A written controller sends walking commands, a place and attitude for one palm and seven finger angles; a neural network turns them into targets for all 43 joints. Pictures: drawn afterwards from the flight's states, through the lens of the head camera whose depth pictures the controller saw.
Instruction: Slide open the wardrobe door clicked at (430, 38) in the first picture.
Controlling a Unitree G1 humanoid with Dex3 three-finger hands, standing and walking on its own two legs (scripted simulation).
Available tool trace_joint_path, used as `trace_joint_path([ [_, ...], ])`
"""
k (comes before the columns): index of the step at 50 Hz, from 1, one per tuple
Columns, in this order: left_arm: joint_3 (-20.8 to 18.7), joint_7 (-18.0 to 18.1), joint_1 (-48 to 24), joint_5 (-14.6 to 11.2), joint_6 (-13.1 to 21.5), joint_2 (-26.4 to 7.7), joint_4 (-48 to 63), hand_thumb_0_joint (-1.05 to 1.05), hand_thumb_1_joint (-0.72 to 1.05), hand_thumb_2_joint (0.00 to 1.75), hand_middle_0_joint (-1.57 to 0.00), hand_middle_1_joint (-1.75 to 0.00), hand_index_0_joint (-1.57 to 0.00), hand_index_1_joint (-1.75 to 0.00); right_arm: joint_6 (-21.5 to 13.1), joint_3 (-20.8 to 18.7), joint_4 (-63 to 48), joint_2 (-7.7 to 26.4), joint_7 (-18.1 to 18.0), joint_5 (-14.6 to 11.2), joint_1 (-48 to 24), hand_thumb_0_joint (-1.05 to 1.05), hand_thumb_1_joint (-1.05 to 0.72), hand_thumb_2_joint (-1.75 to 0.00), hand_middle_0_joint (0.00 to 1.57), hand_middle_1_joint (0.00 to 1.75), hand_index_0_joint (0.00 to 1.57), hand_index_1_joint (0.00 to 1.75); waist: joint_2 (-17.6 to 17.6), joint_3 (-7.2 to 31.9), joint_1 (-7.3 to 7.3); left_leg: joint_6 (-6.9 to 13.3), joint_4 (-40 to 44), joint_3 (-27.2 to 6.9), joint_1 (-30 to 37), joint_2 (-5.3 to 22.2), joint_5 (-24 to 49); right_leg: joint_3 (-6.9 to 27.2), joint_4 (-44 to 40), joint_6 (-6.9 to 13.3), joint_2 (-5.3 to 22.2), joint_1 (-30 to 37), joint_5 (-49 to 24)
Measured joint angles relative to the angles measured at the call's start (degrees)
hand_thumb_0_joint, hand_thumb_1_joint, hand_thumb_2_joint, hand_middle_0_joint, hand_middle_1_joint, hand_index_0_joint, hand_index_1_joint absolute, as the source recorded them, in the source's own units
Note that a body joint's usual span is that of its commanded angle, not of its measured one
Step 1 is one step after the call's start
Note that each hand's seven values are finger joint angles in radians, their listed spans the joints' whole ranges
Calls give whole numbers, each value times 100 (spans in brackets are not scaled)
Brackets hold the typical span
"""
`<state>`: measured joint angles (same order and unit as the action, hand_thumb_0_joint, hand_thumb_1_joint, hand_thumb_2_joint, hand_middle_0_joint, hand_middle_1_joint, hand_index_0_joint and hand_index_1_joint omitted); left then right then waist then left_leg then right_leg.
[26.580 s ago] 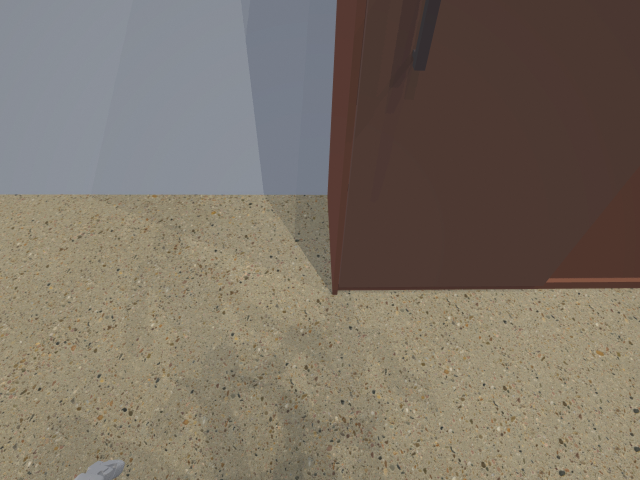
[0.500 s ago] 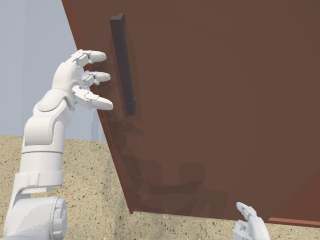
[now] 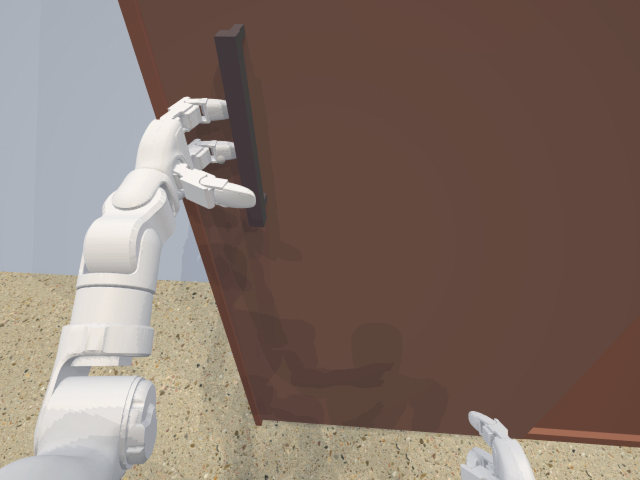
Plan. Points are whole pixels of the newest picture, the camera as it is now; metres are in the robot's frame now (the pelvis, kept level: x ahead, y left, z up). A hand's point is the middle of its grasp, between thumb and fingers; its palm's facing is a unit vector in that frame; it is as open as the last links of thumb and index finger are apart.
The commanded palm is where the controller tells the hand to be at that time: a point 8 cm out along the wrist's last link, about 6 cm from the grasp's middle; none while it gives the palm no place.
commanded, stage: feel for the door with the fingertips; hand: left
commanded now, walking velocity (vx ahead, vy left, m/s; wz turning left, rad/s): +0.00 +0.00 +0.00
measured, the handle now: (249, 136) +0.45 +0.13 +0.24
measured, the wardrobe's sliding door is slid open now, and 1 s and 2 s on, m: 0.00 0.00 0.00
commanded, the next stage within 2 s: slide the fingers in behind the handle in 0.06 s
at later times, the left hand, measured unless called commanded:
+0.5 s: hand (220, 156) +0.40 +0.15 +0.24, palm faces +0.00 -1.00 -0.01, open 13.9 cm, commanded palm +0.37 +0.19 +0.24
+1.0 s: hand (224, 161) +0.38 +0.14 +0.25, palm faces +0.01 -1.00 +0.00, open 14.2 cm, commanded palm +0.36 +0.17 +0.24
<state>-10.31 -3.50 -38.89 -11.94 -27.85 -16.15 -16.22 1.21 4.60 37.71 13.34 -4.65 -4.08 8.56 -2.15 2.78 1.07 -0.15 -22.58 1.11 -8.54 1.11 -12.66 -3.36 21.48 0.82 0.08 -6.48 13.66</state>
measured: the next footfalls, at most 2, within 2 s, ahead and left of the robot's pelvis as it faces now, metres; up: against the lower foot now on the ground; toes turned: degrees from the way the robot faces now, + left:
none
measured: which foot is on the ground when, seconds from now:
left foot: down 0.00-1.00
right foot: down 0.00-1.00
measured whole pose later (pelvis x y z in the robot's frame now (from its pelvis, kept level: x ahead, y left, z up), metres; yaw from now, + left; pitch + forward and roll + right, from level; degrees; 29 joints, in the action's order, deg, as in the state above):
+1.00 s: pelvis +0.00 +0.00 +0.00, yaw +0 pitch -2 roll +0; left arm -9.1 -2.3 -34.9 -11.7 -28.3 -12.9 -8.2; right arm 2.2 4.1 36.9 13.6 -3.7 -4.0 8.1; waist -2.5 3.2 2.3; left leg -0.1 -22.4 1.1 -7.5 0.9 -12.9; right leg -3.4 21.3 0.7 0.2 -5.4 13.9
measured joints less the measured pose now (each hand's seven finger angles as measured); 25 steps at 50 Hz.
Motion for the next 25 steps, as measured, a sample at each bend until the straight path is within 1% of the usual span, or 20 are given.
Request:
trace_joint_path([
  [3, -48, -30, -151, 39, 134, -60, -251, -1, -50, 30, -31, -121, -30, -120, -26, -20, -23, -2, -1, 13, 58, 1, -91, -90, 20, 30, 20, 30, 4, -12, -29, -6, 32, 6, -18, 8, 24, 7, -28, 9, -9, -23, -26],
  [10, -77, -169, -166, 18, 438, -91, -469, -1, -50, 30, -34, -124, -32, -122, -42, -83, 31, 65, 1, -7, 262, 1, -91, -90, 20, 30, 20, 30, -6, -15, -20, -7, 37, -6, -34, 12, 30, -5, -53, 10, -14, -26, -37],
  [18, -73, -158, -214, 40, 520, -85, -550, -1, -50, 30, -35, -125, -33, -123, -71, -125, 84, 101, 2, -19, 346, 1, -91, -90, 20, 30, 20, 30, -15, -31, -22, -3, 6, -14, -69, 10, 25, -12, -34, 10, -13, -52, -37],
  [25, -93, -150, -27, 21, 504, -27, -275, -1, -50, 30, -33, -123, -31, -121, -80, -115, 16, 71, 38, -14, 302, 1, -91, -90, 20, 30, 20, 30, -31, -13, -23, 2, 32, 25, -27, 10, 27, 29, -33, 4, -11, -39, -40],
])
